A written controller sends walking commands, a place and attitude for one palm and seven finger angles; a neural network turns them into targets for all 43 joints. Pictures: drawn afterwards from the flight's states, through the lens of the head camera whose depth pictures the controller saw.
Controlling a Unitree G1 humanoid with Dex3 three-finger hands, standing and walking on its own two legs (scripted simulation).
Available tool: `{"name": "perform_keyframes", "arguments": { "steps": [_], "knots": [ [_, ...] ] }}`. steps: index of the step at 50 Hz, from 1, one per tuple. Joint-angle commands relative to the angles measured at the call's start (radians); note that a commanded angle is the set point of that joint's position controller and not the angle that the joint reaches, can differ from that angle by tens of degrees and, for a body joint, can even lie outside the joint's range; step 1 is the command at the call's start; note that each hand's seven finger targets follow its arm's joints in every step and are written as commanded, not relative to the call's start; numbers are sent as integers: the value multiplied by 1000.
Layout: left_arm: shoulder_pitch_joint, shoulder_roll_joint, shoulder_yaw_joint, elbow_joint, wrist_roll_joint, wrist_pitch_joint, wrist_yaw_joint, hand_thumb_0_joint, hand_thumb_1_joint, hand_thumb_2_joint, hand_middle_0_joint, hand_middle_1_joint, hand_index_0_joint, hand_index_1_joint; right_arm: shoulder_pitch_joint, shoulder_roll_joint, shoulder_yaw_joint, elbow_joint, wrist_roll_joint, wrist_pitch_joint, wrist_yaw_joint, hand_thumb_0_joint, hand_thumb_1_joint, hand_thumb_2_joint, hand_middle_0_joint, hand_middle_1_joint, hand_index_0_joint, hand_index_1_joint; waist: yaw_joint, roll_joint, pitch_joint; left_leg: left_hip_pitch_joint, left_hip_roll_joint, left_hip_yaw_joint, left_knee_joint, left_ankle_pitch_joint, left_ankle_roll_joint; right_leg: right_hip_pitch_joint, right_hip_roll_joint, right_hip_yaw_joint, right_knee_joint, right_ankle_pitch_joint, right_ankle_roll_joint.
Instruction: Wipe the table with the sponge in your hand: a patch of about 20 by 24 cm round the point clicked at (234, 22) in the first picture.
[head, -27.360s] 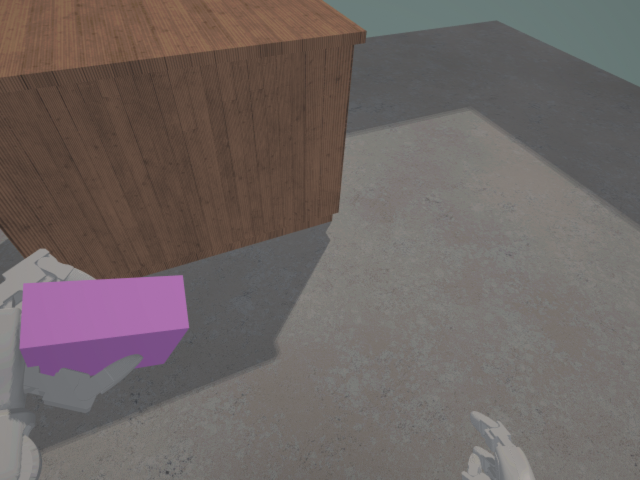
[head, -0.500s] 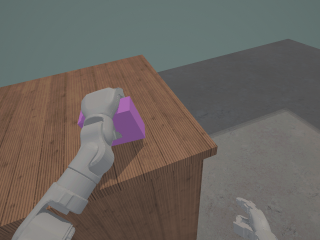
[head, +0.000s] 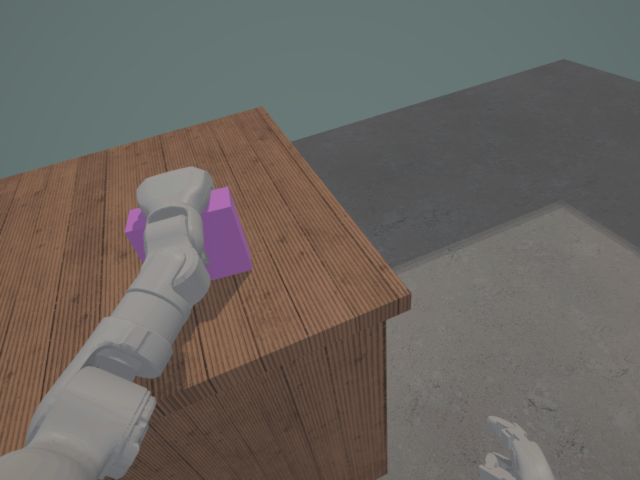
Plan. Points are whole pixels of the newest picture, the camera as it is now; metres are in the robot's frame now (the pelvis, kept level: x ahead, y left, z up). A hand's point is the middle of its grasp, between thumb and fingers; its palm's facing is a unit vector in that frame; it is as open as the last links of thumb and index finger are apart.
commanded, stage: wipe forward along the third lane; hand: left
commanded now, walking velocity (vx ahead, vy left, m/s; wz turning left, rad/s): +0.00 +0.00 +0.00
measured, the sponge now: (198, 251) +0.39 +0.20 +0.12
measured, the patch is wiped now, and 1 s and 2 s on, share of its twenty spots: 0.85 0.90 0.90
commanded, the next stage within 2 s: wipe back along the third lane in 0.86 s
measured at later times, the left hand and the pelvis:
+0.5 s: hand (179, 214) +0.43 +0.23 +0.16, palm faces -0.03 -0.03 -1.00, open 9.6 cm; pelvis +0.00 +0.01 +0.00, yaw +0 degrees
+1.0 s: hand (174, 196) +0.47 +0.25 +0.16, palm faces -0.05 -0.01 -1.00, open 9.5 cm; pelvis -0.01 +0.04 +0.00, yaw -2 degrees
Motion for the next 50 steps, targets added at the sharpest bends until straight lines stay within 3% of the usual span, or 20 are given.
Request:
{"name": "perform_keyframes", "arguments": {
  "steps": [1, 2, 6, 16, 17, 19, 22, 23, 24, 29, 32, 36, 37, 39, 42, 45, 46, 47, 49, 50],
  "knots": [
    [-298, 244, 110, -48, 32, -38, 33, 0, 100, 1300, -1200, -1600, -1200, -1600, -147, -86, -38, -169, -2, -41, -3, 0, -900, -900, 200, 300, 200, 300, 19, -227, -170, 30, -111, 81, 1, 121, 45, 64, 9, 20, -153, 310, 17],
    [-305, 245, 118, -43, 19, -48, 30, 0, 100, 1300, -1200, -1600, -1200, -1600, -143, -82, -36, -178, 0, -39, -4, 0, -900, -900, 200, 300, 200, 300, 12, -224, -168, 24, -109, 73, -9, 122, 44, 69, 9, 16, -159, 316, 17],
    [-327, 278, 127, 35, 47, -62, 37, 0, 100, 1300, -1200, -1600, -1200, -1600, -108, -98, -42, -146, -3, -29, -6, 0, -900, -900, 200, 300, 200, 300, 0, -243, -137, 11, -106, 84, 5, 122, 45, 44, 10, 21, -159, 340, 21],
    [-309, 286, 139, 97, 60, -88, 49, 0, 100, 1300, -1200, -1600, -1200, -1600, -79, -107, -54, -148, -3, 0, -2, 0, -900, -900, 200, 300, 200, 300, -2, -222, -151, -7, -103, 84, 2, 136, 44, 48, 14, 16, -156, 359, 17],
    [-337, 270, 132, 101, 48, -94, 45, 0, 100, 1300, -1200, -1600, -1200, -1600, -78, -101, -50, -156, -1, 0, -3, 0, -900, -900, 200, 300, 200, 300, -8, -215, -137, -15, -102, 74, -10, 126, 43, 41, 16, 8, -159, 339, 15],
    [-361, 300, 143, 163, 63, -98, 53, 0, 100, 1300, -1200, -1600, -1200, -1600, -62, -114, -55, -135, -2, 3, -7, 0, -900, -900, 200, 300, 200, 300, -14, -231, -118, -21, -100, 80, -9, 94, 43, 14, 18, 12, -167, 282, 16],
    [-421, 279, 135, 180, 70, -120, 61, 0, 100, 1300, -1200, -1600, -1200, -1600, -45, -104, -56, -139, -2, 1, -8, 0, -900, -900, 200, 300, 200, 300, -19, -198, -136, -21, -99, 69, -19, 89, 42, 2, 21, 3, -166, 253, 9],
    [-427, 299, 142, 214, 78, -123, 67, 0, 100, 1300, -1200, -1600, -1200, -1600, -34, -114, -58, -126, -4, 2, -10, 0, -900, -900, 200, 300, 200, 300, -21, -223, -134, -20, -98, 71, -18, 71, 43, -6, 23, 5, -168, 223, 11],
    [-452, 307, 144, 243, 86, -125, 75, 0, 100, 1300, -1200, -1600, -1200, -1600, -27, -117, -59, -116, -2, 2, -11, 0, -900, -900, 200, 300, 200, 300, -28, -206, -125, -27, -96, 75, -17, 57, 41, -23, 22, 6, -170, 202, 10],
    [-576, 288, 131, 311, 87, -133, 103, 0, 100, 1300, -1200, -1600, -1200, -1600, 6, -119, -62, -98, -4, -9, -14, 0, -900, -900, 200, 300, 200, 300, -53, -191, -139, -33, -94, 71, -23, 15, 42, -55, 24, 3, -174, 141, 11],
    [-635, 320, 151, 353, 85, -136, 112, 0, 100, 1300, -1200, -1600, -1200, -1600, 26, -119, -61, -88, -5, -15, -14, 0, -900, -900, 200, 300, 200, 300, -61, -187, -160, -59, -90, 62, -30, 10, 40, -49, 24, 3, -172, 140, 11],
    [-650, 296, 130, 415, 113, -131, 127, 0, 100, 1300, -1200, -1600, -1200, -1600, 67, -125, -72, -73, -13, -16, -5, 0, -900, -900, 200, 300, 200, 300, -79, -180, -184, -54, -89, 68, -11, 23, 44, -67, 28, 1, -162, 163, 11],
    [-657, 304, 141, 407, 109, -137, 121, 0, 100, 1300, -1200, -1600, -1200, -1600, 66, -122, -71, -76, -16, -16, -5, 0, -900, -900, 200, 300, 200, 300, -72, -174, -196, -61, -88, 61, -21, 31, 42, -60, 30, -2, -164, 167, 6],
    [-687, 306, 131, 438, 118, -138, 127, 0, 100, 1300, -1200, -1600, -1200, -1600, 88, -130, -75, -65, -15, -14, -4, 0, -900, -900, 200, 300, 200, 300, -93, -176, -185, -67, -87, 68, -12, 3, 43, -82, 30, 0, -162, 143, 12],
    [-692, 314, 150, 444, 112, -150, 132, 0, 100, 1300, -1200, -1600, -1200, -1600, 98, -128, -81, -62, -20, -19, -1, 0, -900, -900, 200, 300, 200, 300, -86, -163, -207, -76, -86, 61, -17, 26, 41, -78, 34, -5, -158, 165, 6],
    [-725, 325, 145, 483, 121, -147, 143, 0, 100, 1300, -1200, -1600, -1200, -1600, 123, -136, -85, -47, -21, -16, 0, 0, -900, -900, 200, 300, 200, 300, -108, -180, -188, -88, -85, 69, -9, 0, 44, -103, 35, -3, -161, 142, 13],
    [-740, 316, 138, 500, 121, -144, 147, 0, 100, 1300, -1200, -1600, -1200, -1600, 128, -136, -86, -39, -20, -18, 1, 0, -900, -900, 200, 300, 200, 300, -115, -180, -172, -95, -84, 68, -10, -12, 44, -116, 35, -4, -162, 133, 14],
    [-736, 307, 142, 488, 114, -149, 144, 0, 100, 1300, -1200, -1600, -1200, -1600, 123, -131, -85, -43, -22, -22, 2, 0, -900, -900, 200, 300, 200, 300, -100, -155, -194, -93, -85, 59, -22, 5, 41, -109, 38, -9, -158, 144, 4],
    [-705, 273, 124, 493, 121, -150, 151, 0, 100, 1300, -1200, -1600, -1200, -1600, 140, -129, -94, -41, -25, -20, 9, 0, -900, -900, 200, 300, 200, 300, -101, -146, -228, -66, -83, 67, -6, 31, 42, -104, 39, -11, -148, 168, 4],
    [-666, 228, 103, 481, 115, -150, 152, 0, 100, 1300, -1200, -1600, -1200, -1600, 135, -123, -98, -50, -26, -19, 12, 0, -900, -900, 200, 300, 200, 300, -92, -151, -246, -52, -84, 71, -3, 49, 43, -93, 40, -11, -150, 183, 4]
  ]
}}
